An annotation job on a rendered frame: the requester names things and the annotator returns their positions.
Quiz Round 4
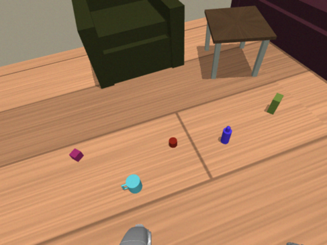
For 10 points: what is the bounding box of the sofa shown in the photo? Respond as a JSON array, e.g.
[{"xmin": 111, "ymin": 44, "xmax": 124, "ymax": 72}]
[{"xmin": 231, "ymin": 0, "xmax": 327, "ymax": 81}]

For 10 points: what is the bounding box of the coffee table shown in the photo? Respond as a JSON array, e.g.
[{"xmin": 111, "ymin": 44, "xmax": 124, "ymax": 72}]
[{"xmin": 204, "ymin": 6, "xmax": 277, "ymax": 79}]

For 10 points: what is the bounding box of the armchair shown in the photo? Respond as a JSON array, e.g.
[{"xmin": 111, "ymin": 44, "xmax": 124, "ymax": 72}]
[{"xmin": 72, "ymin": 0, "xmax": 184, "ymax": 89}]

